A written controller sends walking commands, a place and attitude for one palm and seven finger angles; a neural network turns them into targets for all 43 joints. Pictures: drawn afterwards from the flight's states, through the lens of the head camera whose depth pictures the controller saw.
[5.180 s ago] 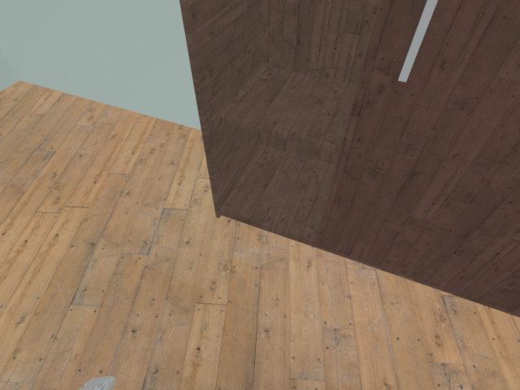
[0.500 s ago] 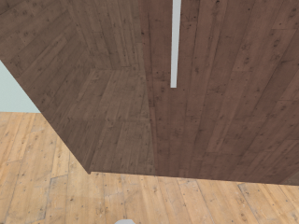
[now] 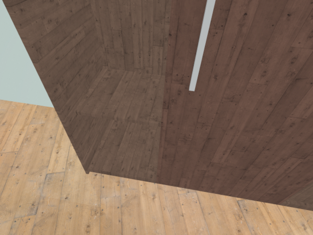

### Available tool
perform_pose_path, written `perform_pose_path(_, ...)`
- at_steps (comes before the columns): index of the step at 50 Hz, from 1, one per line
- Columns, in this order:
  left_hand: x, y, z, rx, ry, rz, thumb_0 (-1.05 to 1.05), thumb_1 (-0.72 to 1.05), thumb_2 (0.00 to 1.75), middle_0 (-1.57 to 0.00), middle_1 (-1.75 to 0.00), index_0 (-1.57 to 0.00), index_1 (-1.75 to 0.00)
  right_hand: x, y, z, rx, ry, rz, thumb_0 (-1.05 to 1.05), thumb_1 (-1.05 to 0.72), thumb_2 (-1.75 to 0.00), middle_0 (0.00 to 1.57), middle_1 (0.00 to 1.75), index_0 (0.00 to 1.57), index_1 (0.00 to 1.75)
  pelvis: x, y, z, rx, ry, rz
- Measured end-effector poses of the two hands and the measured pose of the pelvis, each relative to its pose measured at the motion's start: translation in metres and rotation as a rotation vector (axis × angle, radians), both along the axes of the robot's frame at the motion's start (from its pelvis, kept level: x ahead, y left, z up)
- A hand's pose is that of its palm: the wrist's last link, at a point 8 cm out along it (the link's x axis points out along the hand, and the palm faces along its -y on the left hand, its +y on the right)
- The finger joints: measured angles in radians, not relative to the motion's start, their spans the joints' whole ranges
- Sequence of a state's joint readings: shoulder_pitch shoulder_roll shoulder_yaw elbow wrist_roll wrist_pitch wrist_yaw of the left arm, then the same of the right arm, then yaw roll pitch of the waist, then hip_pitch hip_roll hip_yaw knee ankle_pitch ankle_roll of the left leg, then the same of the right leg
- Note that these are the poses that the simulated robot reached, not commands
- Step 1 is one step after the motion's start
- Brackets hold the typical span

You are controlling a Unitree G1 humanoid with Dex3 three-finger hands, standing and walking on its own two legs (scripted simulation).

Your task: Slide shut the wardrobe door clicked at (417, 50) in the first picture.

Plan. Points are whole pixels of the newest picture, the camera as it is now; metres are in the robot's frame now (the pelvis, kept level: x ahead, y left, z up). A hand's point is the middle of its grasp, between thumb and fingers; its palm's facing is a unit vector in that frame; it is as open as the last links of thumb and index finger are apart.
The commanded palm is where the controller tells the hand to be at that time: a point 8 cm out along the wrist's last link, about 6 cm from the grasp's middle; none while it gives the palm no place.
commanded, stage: come to a stop and stand still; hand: right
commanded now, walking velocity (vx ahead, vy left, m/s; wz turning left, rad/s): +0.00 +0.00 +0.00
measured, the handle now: (202, 38) +0.55 -0.07 +0.26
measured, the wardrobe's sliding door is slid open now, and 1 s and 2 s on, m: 0.48 0.48 0.48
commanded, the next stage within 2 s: look again from close up in 1.14 s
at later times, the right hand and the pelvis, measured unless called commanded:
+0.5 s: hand out of the picture -0.05 -0.12 -0.17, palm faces +0.05 +0.99 -0.16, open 7.4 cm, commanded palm none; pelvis +0.00 +0.02 +0.00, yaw +0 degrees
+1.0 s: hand out of the picture +0.01 -0.11 -0.18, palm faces +0.05 +0.98 -0.18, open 7.4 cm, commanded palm none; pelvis +0.03 +0.04 +0.00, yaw +0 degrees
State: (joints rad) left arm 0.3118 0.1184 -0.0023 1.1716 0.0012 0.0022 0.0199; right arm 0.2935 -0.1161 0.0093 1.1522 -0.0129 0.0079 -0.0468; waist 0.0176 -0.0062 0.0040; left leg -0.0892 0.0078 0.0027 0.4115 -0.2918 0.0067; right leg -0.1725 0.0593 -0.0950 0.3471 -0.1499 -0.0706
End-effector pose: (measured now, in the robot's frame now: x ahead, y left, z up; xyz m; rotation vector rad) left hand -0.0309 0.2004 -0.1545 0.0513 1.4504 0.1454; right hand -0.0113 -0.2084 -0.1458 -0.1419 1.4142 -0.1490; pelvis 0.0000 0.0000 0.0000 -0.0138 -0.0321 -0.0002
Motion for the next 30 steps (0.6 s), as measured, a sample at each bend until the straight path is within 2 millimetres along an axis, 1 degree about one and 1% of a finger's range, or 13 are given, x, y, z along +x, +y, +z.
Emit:
perform_pose_path(5, -0.016, 0.008, 0.003, 0.012, 0.032, 0.002, 0.0, 0.91, 0.9, -0.2, -0.3, -0.2, -0.3, -0.013, 0.012, -0.003, 0.023, 0.01, -0.014, 0.01, -0.92, -0.9, 0.2, 0.3, 0.2, 0.3, -0.005, 0.007, 0.0, 0.001, 0.003, -0.006)
perform_pose_path(9, -0.023, 0.015, 0.004, 0.023, 0.055, -0.003, 0.0, 0.91, 0.9, -0.2, -0.3, -0.2, -0.3, -0.027, 0.02, -0.003, 0.035, 0.036, -0.03, 0.01, -0.91, -0.9, 0.2, 0.3, 0.2, 0.3, -0.008, 0.011, 0.0, 0.003, 0.008, -0.011)
perform_pose_path(14, -0.022, 0.022, 0.004, 0.03, 0.059, -0.006, 0.0, 0.91, 0.9, -0.2, -0.3, -0.2, -0.3, -0.044, 0.029, -0.002, 0.041, 0.081, -0.044, 0.01, -0.91, -0.9, 0.2, 0.3, 0.19, 0.3, -0.008, 0.015, 0.0, 0.003, 0.012, -0.011)
perform_pose_path(18, -0.015, 0.025, 0.003, 0.026, 0.049, -0.01, 0.0, 0.91, 0.9, -0.2, -0.3, -0.2, -0.3, -0.051, 0.034, -0.001, 0.041, 0.106, -0.051, 0.01, -0.91, -0.9, 0.2, 0.3, 0.19, 0.3, -0.006, 0.019, 0.0, 0.003, 0.015, -0.009)
perform_pose_path(23, -0.002, 0.025, 0.002, 0.015, 0.027, -0.018, 0.0, 0.91, 0.9, -0.2, -0.3, -0.2, -0.3, -0.049, 0.038, 0.0, 0.037, 0.108, -0.055, 0.01, -0.91, -0.9, 0.2, 0.3, 0.19, 0.3, -0.001, 0.023, 0.0, 0.003, 0.017, -0.008)
perform_pose_path(27, 0.01, 0.025, 0.001, 0.008, 0.009, -0.028, 0.0, 0.92, 0.9, -0.2, -0.3, -0.2, -0.3, -0.04, 0.041, 0.0, 0.033, 0.091, -0.054, 0.0, -0.91, -0.9, 0.2, 0.3, 0.19, 0.3, 0.003, 0.026, 0.0, 0.002, 0.018, -0.008)
perform_pose_path(30, 0.015, 0.028, 0.0, 0.011, 0.01, -0.034, 0.01, 0.92, 0.9, -0.2, -0.3, -0.2, -0.3, -0.031, 0.043, 0.0, 0.03, 0.073, -0.054, 0.0, -0.91, -0.9, 0.2, 0.3, 0.19, 0.3, 0.007, 0.028, 0.0, 0.0, 0.019, -0.01)
